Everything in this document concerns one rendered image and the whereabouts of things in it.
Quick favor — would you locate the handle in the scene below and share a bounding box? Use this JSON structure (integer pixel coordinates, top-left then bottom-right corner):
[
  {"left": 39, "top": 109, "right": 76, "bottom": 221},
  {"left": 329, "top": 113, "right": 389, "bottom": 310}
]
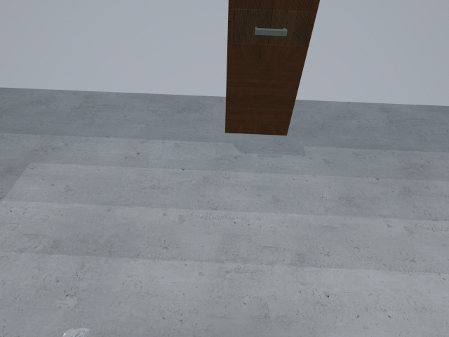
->
[{"left": 255, "top": 27, "right": 288, "bottom": 36}]

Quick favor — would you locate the drawer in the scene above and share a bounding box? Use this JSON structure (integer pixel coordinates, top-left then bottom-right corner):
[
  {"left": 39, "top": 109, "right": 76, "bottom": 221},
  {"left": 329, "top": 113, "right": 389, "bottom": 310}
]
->
[{"left": 232, "top": 8, "right": 311, "bottom": 46}]

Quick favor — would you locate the cabinet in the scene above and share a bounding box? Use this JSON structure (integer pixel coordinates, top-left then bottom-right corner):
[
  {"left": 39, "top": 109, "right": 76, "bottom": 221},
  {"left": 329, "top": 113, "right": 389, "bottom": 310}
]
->
[{"left": 225, "top": 0, "right": 320, "bottom": 136}]

